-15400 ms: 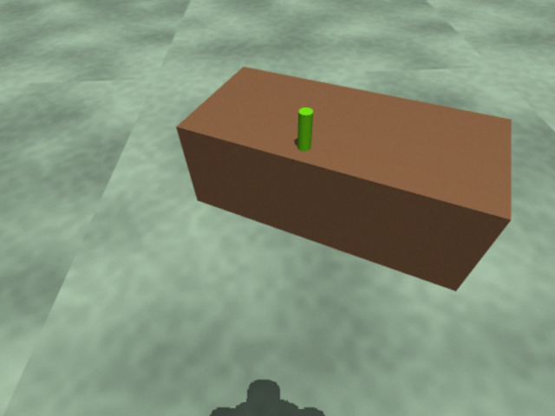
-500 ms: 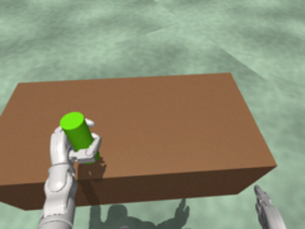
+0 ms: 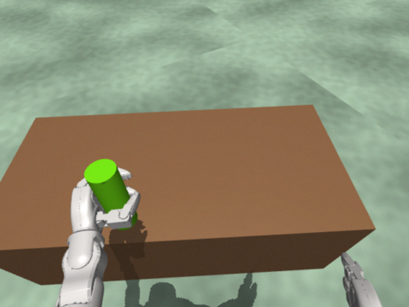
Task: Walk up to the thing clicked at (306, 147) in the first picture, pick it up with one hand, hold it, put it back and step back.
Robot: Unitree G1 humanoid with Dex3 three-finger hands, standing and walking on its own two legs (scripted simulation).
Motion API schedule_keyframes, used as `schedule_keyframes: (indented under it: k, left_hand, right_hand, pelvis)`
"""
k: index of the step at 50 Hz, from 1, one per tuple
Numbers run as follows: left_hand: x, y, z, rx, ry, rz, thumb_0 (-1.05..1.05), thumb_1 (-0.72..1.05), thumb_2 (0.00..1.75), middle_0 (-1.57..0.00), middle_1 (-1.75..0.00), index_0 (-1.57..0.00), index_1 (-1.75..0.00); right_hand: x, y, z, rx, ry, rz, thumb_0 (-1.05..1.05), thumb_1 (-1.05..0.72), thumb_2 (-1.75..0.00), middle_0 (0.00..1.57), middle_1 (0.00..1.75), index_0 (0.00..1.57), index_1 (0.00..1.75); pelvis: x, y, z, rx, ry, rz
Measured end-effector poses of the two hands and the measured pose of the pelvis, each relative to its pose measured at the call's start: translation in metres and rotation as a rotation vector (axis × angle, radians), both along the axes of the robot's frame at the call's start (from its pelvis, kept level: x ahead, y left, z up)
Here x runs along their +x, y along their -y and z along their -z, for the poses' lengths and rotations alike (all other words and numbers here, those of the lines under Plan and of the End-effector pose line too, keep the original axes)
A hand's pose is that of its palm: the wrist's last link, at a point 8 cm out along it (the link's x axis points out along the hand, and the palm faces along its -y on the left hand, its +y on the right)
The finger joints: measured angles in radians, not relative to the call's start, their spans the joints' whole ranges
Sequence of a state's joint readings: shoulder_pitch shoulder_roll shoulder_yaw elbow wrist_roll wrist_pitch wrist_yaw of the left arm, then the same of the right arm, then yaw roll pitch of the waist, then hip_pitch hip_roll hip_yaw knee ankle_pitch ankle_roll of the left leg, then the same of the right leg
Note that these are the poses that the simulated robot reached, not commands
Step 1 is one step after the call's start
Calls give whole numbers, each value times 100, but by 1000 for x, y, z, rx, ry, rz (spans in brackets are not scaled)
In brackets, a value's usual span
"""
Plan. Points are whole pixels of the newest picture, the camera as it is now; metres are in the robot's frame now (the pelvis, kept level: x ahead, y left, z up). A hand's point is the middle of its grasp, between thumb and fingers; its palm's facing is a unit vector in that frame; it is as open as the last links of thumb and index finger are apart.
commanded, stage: hold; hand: left
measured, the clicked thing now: (114, 197) +0.32 +0.18 +0.07
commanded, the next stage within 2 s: none
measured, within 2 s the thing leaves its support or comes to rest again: neither
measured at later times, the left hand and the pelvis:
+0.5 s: hand (121, 196) +0.32 +0.17 +0.07, palm faces +0.17 -0.98 -0.01, open 7.2 cm; pelvis +0.00 +0.00 +0.00, yaw +0 degrees
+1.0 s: hand (121, 192) +0.33 +0.17 +0.07, palm faces +0.17 -0.99 +0.00, open 7.2 cm; pelvis +0.00 +0.00 +0.01, yaw +0 degrees
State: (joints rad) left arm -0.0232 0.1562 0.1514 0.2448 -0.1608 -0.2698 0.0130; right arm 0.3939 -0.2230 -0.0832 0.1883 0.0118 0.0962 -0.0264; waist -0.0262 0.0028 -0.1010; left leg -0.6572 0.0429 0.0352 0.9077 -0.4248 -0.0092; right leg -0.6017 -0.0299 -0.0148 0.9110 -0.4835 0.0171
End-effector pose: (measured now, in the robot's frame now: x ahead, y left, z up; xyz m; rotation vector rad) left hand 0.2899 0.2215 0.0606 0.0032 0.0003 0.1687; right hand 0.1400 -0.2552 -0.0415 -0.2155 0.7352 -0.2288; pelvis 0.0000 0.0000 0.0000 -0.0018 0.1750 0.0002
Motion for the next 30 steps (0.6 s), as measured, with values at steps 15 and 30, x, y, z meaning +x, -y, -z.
schedule_keyframes:
  k: [15,30]
  left_hand:
    - [3,3,-4,-4,-7,0,1,-8,120,-94,-115,-88,-110]
    - [2,-2,-6,-3,-2,-14,1,-8,120,-94,-115,-88,-110]
  right_hand:
    - [-4,3,0,1,3,6,-1,53,-5,5,5,5,5]
    - [-2,5,0,-7,-1,16,-1,53,-5,5,5,5,5]
  pelvis:
    - [-4,4,-3,4,13,-2]
    - [-3,2,-5,2,18,0]
